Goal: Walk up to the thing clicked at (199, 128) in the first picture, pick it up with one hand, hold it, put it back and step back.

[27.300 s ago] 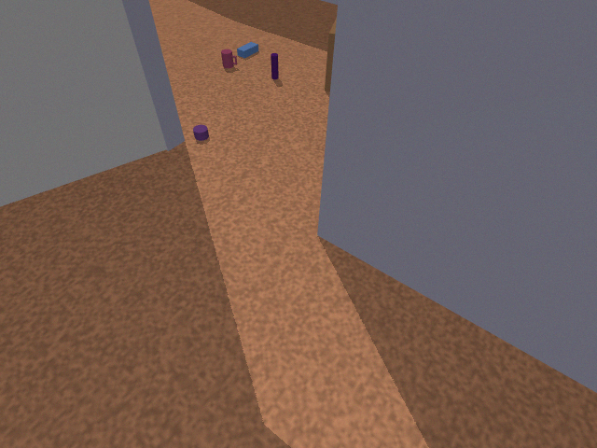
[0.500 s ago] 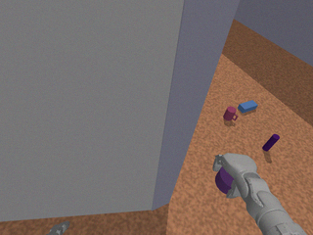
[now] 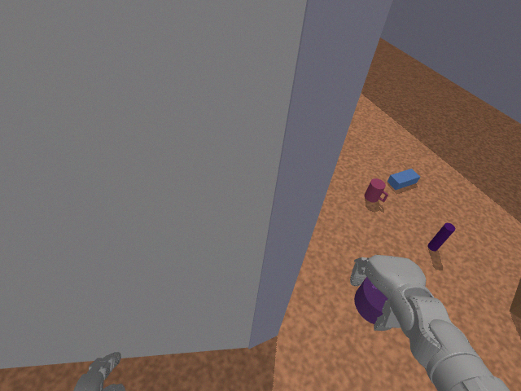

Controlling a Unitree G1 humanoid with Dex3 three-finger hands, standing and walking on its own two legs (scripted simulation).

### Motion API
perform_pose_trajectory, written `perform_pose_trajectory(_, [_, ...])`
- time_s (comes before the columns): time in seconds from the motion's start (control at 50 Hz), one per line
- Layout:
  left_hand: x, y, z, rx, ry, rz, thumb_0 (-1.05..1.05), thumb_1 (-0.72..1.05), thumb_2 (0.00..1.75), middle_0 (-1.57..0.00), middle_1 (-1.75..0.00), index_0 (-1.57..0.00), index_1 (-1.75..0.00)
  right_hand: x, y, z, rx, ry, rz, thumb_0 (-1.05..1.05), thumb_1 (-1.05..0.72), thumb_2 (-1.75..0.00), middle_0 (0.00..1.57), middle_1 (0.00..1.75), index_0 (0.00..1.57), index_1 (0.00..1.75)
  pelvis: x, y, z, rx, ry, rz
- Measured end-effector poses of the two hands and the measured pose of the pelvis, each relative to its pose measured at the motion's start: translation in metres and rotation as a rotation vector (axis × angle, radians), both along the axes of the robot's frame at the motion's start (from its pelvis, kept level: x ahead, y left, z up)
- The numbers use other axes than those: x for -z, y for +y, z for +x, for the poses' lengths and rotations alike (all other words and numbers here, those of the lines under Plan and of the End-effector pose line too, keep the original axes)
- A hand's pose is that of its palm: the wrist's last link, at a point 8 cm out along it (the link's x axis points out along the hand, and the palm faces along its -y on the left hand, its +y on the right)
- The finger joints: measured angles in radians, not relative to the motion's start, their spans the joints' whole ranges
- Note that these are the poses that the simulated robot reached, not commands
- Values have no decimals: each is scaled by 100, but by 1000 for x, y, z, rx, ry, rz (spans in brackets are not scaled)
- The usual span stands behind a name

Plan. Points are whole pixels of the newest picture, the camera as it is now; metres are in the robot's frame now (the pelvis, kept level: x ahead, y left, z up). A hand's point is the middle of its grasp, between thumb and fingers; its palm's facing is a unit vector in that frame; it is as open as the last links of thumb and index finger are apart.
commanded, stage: hold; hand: right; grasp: from above
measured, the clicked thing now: (380, 298) +0.31 -0.23 -0.06
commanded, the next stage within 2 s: crouch in 0.80 s
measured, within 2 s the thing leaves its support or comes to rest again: neither
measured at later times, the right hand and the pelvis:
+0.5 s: hand (385, 295) +0.30 -0.22 -0.03, palm faces -0.45 +0.07 -0.89, open 9.6 cm; pelvis +0.01 +0.00 +0.00, yaw +0 degrees
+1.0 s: hand (380, 286) +0.31 -0.22 -0.03, palm faces -0.44 +0.07 -0.90, open 9.6 cm; pelvis +0.02 +0.00 +0.01, yaw +0 degrees
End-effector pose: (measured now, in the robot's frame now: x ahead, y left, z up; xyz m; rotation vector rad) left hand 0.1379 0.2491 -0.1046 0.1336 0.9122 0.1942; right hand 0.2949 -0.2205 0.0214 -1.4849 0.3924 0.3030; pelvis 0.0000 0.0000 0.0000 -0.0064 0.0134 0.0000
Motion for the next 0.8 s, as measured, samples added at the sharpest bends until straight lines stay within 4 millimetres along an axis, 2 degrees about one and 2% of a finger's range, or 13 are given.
perform_pose_trajectory(0.3, [-5,-7,10,3,-25,-7,1,91,90,-20,-30,-20,-30,-11,-1,4,-14,8,2,-4,-1,-50,56,71,72,67,-3,-3,4,-6,-11,-1])
perform_pose_trajectory(0.8, [-4,-5,22,-1,9,-9,1,91,90,-20,-30,-20,-30,-6,-1,16,-8,20,-1,-4,-1,-50,56,70,72,66,-6,-2,19,-2,3,0])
